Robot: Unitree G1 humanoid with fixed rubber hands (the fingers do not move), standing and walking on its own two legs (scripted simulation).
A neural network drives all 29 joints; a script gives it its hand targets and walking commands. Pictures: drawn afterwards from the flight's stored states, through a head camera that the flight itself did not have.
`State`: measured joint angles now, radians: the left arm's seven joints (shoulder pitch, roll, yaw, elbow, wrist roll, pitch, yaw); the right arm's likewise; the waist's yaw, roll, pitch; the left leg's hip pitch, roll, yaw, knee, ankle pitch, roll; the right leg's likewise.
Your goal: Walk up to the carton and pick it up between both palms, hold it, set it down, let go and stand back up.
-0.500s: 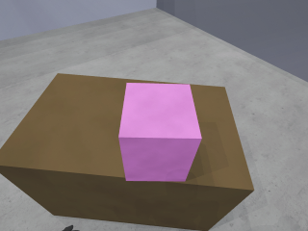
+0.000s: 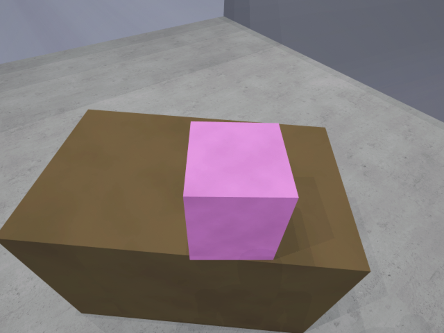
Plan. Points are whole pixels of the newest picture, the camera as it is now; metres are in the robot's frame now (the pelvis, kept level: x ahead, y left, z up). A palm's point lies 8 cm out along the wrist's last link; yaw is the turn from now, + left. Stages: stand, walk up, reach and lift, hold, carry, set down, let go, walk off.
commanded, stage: stand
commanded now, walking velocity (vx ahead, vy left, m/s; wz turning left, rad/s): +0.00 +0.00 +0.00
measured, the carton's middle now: (233, 193) +0.43 -0.03 -0.02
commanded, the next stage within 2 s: none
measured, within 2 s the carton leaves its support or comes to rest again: neither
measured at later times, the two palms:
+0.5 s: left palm out of the picture -0.01 +0.22 -0.15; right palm out of the picture -0.01 -0.20 -0.14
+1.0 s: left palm out of the picture -0.01 +0.23 -0.15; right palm out of the picture -0.02 -0.18 -0.14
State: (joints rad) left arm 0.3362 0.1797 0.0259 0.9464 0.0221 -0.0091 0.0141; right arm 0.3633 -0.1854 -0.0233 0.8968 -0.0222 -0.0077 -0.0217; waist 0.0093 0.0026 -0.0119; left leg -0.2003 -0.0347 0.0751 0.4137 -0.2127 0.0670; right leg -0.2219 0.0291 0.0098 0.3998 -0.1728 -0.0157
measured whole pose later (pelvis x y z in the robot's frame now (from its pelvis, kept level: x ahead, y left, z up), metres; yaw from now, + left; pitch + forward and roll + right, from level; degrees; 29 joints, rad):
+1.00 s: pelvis +0.02 +0.03 +0.00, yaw +0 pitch -1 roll +0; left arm 0.31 0.11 0.00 1.19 0.01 0.00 0.05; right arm 0.35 -0.11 0.01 1.14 -0.02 -0.02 -0.04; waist -0.01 -0.01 0.02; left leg -0.12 -0.08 0.08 0.35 -0.22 0.11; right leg -0.16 -0.01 0.03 0.38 -0.20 0.03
